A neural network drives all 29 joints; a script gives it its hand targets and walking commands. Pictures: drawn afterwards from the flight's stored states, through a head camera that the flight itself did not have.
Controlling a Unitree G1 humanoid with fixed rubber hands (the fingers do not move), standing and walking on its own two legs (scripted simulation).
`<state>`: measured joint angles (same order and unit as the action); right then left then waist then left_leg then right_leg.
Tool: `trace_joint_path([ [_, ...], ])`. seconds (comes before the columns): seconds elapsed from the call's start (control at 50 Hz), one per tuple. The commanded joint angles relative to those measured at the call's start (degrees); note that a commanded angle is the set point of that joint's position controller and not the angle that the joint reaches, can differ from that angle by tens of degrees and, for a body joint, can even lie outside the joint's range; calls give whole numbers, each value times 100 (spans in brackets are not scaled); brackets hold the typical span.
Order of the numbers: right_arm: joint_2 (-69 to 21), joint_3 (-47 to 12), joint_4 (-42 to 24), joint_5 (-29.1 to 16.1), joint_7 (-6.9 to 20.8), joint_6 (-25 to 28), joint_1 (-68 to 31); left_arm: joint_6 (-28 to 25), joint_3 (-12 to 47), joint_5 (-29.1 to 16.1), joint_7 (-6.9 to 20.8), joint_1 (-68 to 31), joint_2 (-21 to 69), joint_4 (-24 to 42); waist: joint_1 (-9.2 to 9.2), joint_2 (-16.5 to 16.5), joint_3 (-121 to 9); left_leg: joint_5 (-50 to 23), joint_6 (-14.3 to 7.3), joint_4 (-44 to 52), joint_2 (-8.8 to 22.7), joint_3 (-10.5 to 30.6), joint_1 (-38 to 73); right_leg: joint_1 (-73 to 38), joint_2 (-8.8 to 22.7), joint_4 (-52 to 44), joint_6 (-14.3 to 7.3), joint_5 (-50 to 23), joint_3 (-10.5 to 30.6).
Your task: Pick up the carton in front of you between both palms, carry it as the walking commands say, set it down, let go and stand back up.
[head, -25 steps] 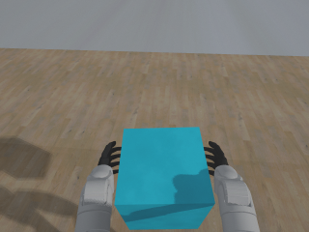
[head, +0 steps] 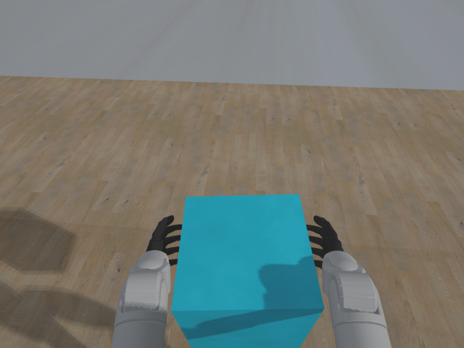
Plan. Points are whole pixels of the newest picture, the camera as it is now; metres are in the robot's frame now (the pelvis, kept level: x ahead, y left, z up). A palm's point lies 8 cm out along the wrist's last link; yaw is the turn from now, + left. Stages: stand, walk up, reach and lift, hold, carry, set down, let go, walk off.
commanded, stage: carry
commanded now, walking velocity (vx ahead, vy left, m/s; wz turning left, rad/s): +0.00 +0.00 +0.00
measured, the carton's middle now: (244, 276) +0.30 +0.00 -0.04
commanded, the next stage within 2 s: hold in 0.38 s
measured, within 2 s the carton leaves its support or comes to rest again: neither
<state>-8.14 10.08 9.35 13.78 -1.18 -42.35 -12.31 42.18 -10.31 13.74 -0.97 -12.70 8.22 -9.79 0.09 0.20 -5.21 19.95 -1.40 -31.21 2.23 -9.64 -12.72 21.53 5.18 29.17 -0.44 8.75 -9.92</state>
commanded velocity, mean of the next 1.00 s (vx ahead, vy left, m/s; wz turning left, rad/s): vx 0.00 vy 0.00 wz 0.00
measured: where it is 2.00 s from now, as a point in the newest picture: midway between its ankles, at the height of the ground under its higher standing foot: outside the picture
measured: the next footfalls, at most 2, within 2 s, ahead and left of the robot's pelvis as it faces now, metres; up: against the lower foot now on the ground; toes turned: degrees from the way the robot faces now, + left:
none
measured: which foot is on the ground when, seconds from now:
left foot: down 0.00-1.00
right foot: down 0.00-1.00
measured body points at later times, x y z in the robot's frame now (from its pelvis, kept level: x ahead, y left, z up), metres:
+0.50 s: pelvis -0.01 +0.00 +0.01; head -0.02 +0.00 +0.46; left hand +0.29 +0.17 +0.03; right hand +0.29 -0.13 +0.03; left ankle -0.04 +0.09 -0.73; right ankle +0.07 -0.14 -0.73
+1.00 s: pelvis -0.01 -0.05 +0.01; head -0.04 -0.07 +0.46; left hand +0.26 +0.16 +0.05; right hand +0.32 -0.14 +0.04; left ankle -0.04 +0.09 -0.73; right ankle +0.07 -0.14 -0.73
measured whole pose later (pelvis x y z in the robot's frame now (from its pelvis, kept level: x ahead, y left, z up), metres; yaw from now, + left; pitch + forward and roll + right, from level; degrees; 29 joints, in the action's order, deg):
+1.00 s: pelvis -0.01 -0.05 +0.01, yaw +13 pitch -8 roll +0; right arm -8.9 13.2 14.4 17.7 -0.2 -41.8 -16.0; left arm 39.2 -14.9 16.8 0.8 -17.4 9.3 -18.2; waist -0.3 2.3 2.4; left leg 13.2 1.2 -22.5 0.2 5.8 -1.8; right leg 6.2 -1.3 21.6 -0.9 7.8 0.4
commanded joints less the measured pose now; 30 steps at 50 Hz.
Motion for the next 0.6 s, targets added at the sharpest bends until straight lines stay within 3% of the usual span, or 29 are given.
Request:
trace_joint_path([
  [0.0, -5037, -3149, -346, -1404, 1273, 201, -2589, -192, 3174, -1401, 1258, -2513, 5070, 320, -1, -6, -1337, -1200, -51, 649, 695, 632, -96, -1043, 473, -203, -37, -948, 581],
  [0.36, -5048, -3155, -372, -1421, 1282, 195, -2594, -179, 3205, -1419, 1261, -2517, 5086, 358, -3, 6, -1331, -1295, -79, 647, 699, 625, -89, -1034, 457, -184, 2, -922, 540],
  [0.38, -5125, -3071, -564, -1418, 1306, 185, -2058, -248, 3032, -1311, 1288, -2091, 5306, 140, -68, 743, -423, -2759, -100, 1223, -286, 1671, -437, -2725, -1193, -150, -150, -1549, 1216],
  [0.4, -4898, -3070, -820, -1394, 1327, 279, -2218, -403, 2926, -1164, 1237, -2094, 5147, 266, 60, 650, -726, -3026, -74, 1155, -323, 1742, -54, -2764, -1057, -264, -150, -1687, 1367],
  [0.42, -4962, -3176, -798, -1393, 1333, 294, -2356, -442, 2822, -1090, 1201, -2010, 5112, 150, 121, 344, -820, -3333, -28, 1067, -390, 1737, 451, -2518, -1095, -390, -98, -1816, 1394],
  [0.48, -4974, -3304, -731, -1465, 1391, 377, -2534, -524, 2804, -1085, 1137, -2091, 5060, 88, 158, 151, -951, -3159, 59, 1159, -491, 1638, 1064, -2336, -1173, -542, 55, -1626, 1322],
  [0.5, -4905, -3289, -705, -1437, 1402, 395, -2571, -542, 2814, -1116, 1121, -2137, 5083, 83, 164, 291, -931, -2658, 67, 1290, -507, 1624, 1106, -2314, -1156, -572, 57, -1344, 1322],
  [0.58, -5053, -3051, -366, -1260, 1345, 398, -2470, -488, 3072, -1336, 1316, -2667, 5201, 67, -143, 166, -690, -2256, 159, 1296, -507, 1580, 884, -2297, -1218, -713, -3, -912, 1271],
])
